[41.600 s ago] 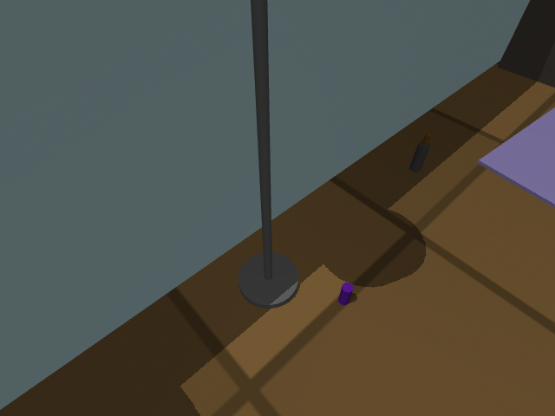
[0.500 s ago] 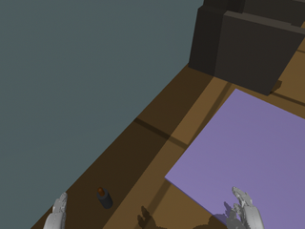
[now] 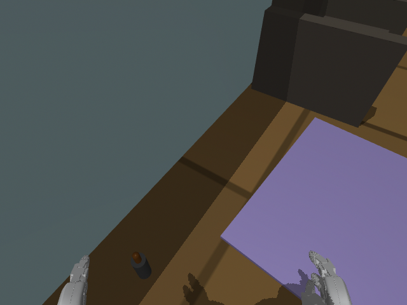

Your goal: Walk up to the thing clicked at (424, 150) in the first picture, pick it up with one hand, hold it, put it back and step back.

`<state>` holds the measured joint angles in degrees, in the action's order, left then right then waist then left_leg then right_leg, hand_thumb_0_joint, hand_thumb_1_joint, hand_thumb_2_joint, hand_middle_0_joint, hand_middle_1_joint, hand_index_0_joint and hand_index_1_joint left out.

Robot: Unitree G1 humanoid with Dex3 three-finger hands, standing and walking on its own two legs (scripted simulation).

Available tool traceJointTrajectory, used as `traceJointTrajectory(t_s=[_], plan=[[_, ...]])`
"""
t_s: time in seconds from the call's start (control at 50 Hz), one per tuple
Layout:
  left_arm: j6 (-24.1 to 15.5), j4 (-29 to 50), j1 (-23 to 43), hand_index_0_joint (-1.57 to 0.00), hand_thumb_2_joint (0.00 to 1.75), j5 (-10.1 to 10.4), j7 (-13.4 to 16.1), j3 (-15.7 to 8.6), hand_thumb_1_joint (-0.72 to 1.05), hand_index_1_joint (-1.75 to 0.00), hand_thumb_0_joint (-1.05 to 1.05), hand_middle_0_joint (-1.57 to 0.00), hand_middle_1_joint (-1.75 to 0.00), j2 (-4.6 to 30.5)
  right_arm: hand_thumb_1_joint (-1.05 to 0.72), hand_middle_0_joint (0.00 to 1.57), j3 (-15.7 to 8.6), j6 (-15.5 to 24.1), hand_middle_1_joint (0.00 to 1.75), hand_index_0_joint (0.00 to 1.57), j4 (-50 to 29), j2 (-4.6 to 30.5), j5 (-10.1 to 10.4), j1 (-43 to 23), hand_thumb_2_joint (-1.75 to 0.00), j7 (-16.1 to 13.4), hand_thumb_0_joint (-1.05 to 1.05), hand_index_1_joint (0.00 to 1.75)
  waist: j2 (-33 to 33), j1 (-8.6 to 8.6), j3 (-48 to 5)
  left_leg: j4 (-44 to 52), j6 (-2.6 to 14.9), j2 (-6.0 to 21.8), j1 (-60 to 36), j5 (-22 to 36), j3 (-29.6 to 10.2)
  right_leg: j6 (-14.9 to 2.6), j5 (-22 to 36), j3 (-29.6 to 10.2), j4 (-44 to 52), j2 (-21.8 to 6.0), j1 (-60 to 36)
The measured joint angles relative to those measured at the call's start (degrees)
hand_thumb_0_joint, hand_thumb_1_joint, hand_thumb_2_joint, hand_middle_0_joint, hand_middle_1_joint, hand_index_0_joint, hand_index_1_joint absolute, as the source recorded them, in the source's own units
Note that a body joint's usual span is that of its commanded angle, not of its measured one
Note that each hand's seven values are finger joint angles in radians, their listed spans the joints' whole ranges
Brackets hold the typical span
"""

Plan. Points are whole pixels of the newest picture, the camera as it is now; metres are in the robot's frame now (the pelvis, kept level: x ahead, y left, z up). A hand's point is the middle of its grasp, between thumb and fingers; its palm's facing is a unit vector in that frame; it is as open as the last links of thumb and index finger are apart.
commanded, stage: home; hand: left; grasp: from above
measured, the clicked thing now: (140, 263) +0.41 +0.25 -0.61
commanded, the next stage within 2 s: stand in 0.46 s
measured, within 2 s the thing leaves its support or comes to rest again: neither
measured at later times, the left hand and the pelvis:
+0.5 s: hand (109, 302) +0.17 +0.18 -0.05, palm faces +0.09 -0.96 -0.28, open 17.4 cm; pelvis +0.00 +0.00 +0.00, yaw +0 degrees
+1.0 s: hand out of the picture +0.07 +0.26 -0.11, palm faces -0.01 -0.93 -0.36, open 9.6 cm; pelvis -0.01 +0.01 +0.04, yaw +1 degrees
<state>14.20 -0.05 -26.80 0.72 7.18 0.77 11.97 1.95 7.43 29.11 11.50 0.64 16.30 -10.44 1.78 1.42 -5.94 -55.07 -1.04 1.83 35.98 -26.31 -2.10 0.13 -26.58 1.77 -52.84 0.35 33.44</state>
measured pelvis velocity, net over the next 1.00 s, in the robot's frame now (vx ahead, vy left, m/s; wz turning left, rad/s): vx -0.01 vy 0.01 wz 0.01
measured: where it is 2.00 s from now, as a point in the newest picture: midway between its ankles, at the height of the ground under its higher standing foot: outside the picture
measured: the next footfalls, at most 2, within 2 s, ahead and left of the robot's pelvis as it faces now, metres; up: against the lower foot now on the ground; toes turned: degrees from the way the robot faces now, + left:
none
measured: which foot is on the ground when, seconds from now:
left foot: down 0.00-1.00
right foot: down 0.00-1.00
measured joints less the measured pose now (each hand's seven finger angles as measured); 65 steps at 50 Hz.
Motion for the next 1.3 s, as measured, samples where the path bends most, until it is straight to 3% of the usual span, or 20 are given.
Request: traceJointTrajectory(t_s=[0.56, 0.62, 0.66, 0.76, 0.96, 1.1, 1.3], plan=[[0.3, -0.2, 0.0, -0.06, 0.06, 0.0, 0.0, -0.1, -0.52, -0.06, -0.01, -0.06, -0.06, -0.3, -0.9, 0.2, -0.2, -0.1, 0.3, 0.2, -0.2, 0.2, -0.1, 0.0, -0.9, -0.3, 0.01, 0.3, -0.1, 0.06, -0.3, 0.3, -0.18, 0.1, -0.3, -0.2, -0.1, -0.16, -0.3, 0.1, 0.2, 0.1, -0.2], [-6.3, -12.2, 6.1, -0.07, 0.07, -3.9, -2.5, 0.6, -0.52, -0.07, -0.01, -0.07, -0.07, 1.5, -0.9, 0.2, -0.6, -1.9, 0.3, 0.2, 6.1, 1.3, -4.5, -3.0, -0.9, 3.0, 0.01, 0.3, -1.4, -0.98, 3.3, 2.5, 0.13, -0.8, -4.3, 1.0, 0.4, -0.36, 0.0, -0.3, 1.0, -0.8, -3.7], [-9.1, -20.5, 9.7, -0.09, 0.1, -4.8, -4.2, 0.4, -0.5, -0.1, -0.01, -0.09, -0.1, 3.1, -0.9, 0.2, -0.6, -4.2, 0.3, 0.2, 10.7, 2.4, -5.4, -5.0, -0.9, 5.5, 0.01, 0.3, -2.5, -1.54, 4.6, 4.5, 0.35, -1.4, -6.5, 2.0, 0.9, -0.36, 0.6, -0.7, 2.0, -1.4, -5.4], [-12.7, -33.5, 12.6, -0.15, 0.29, -3.9, -6.0, -1.0, -0.31, -0.2, -0.01, -0.15, -0.2, 5.6, -0.9, 0.2, -2.6, -5.8, 0.3, 0.21, 16.1, 4.7, -4.1, -5.3, -0.89, 8.8, 0.01, 0.3, -3.0, -1.91, 6.5, 8.8, 0.68, -1.8, -10.9, 3.9, 1.4, 0.11, 2.3, -1.2, 5.8, -1.8, -9.4], [-14.4, -49.1, 13.1, -0.2, 0.76, -3.2, -5.9, -1.9, 0.36, -0.29, -0.01, -0.2, -0.29, 7.0, -0.9, 0.2, -3.9, -7.2, 0.3, 0.2, 24.2, 6.4, -3.3, -4.5, -0.9, 9.6, 0.01, 0.3, -1.9, -1.8, 8.2, 17.5, 1.27, -2.2, -18.1, 8.2, 1.4, 0.89, 7.1, -1.0, 15.4, -2.2, -17.1], [-14.5, -56.2, 14.2, -0.21, 0.86, -2.6, -6.0, -1.2, 0.74, -0.3, 0.0, -0.21, -0.3, 6.4, -0.9, 0.2, -3.0, -7.6, 0.3, 0.2, 28.9, 5.5, -2.8, -5.4, -0.9, 9.9, 0.01, 0.3, -1.6, -1.87, 9.1, 24.5, 1.5, -2.4, -22.6, 12.0, 1.3, 1.32, 11.1, -0.9, 22.9, -2.4, -21.9], [-14.8, -62.5, 16.4, -0.21, 0.89, -2.4, -6.3, -0.8, 0.89, -0.3, 0.0, -0.21, -0.3, 6.2, -0.9, 0.2, -2.6, -7.5, 0.3, 0.2, 33.1, 5.6, -2.1, -7.4, -0.89, 9.9, 0.01, 0.3, -1.2, -1.96, 9.8, 30.8, 1.63, -2.8, -26.5, 15.6, 1.3, 1.67, 14.4, -0.8, 28.7, -2.8, -25.5]])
